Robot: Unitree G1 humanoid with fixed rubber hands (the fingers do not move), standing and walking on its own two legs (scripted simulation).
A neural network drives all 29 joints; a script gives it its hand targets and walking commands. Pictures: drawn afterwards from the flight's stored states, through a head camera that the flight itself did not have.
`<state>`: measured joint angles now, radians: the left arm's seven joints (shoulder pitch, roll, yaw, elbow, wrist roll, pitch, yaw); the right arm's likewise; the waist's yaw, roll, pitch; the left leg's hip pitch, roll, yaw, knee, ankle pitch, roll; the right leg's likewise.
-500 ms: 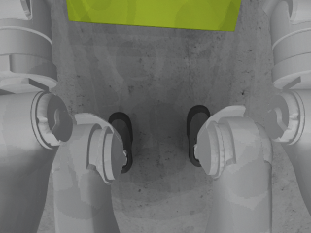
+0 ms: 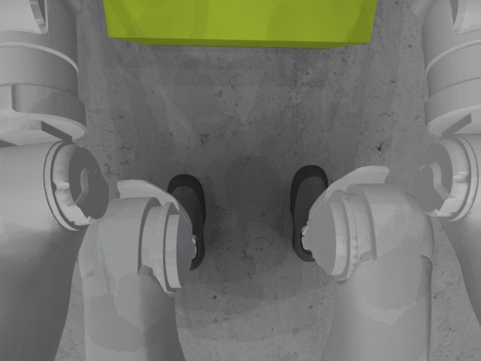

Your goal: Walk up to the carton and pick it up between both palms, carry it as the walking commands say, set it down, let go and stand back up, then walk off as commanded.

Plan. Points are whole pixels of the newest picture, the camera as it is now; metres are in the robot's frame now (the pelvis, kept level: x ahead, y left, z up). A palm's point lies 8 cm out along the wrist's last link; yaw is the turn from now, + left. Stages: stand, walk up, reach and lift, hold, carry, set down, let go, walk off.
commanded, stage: set down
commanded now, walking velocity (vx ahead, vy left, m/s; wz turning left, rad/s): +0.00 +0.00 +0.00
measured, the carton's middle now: out of the picture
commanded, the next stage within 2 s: none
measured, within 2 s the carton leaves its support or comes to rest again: neither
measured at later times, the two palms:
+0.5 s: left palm out of the picture +0.57 +0.17 -0.19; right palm out of the picture +0.54 -0.22 -0.20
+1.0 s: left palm out of the picture +0.57 +0.17 -0.19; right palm out of the picture +0.53 -0.23 -0.22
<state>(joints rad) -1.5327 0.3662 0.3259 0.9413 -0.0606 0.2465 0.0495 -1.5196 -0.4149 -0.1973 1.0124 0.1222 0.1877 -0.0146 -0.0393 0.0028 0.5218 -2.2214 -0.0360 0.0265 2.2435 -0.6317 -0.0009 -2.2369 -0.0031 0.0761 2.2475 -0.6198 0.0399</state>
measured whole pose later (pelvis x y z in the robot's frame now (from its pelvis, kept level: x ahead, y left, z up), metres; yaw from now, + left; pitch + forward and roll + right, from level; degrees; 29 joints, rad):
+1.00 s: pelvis +0.00 +0.00 +0.00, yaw +0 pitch +35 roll +1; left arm -1.52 0.38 0.32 1.00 -0.06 0.15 0.02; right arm -1.52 -0.42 -0.24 1.15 0.10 0.11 0.01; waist -0.04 0.00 0.52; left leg -2.22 -0.04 0.03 2.25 -0.64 0.00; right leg -2.24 0.00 0.08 2.26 -0.63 0.04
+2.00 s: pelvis +0.00 -0.02 +0.02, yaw +2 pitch +32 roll +4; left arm -1.51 0.51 0.22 0.87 -0.19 0.29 0.10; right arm -1.46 -0.49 -0.24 0.80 0.17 0.27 -0.07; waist -0.06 0.00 0.52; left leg -2.12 -0.04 0.03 2.19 -0.64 -0.04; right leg -2.16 -0.01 0.07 2.23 -0.63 0.02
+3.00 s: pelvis -0.01 -0.02 +0.26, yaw +0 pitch +31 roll +4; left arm -1.48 0.61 0.22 0.70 -0.21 0.48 -0.01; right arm -1.50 -0.55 -0.24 0.65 0.17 0.50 -0.03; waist -0.05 0.00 0.52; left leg -1.45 -0.03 0.03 1.25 -0.35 -0.02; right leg -1.50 -0.01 0.07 1.30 -0.35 0.01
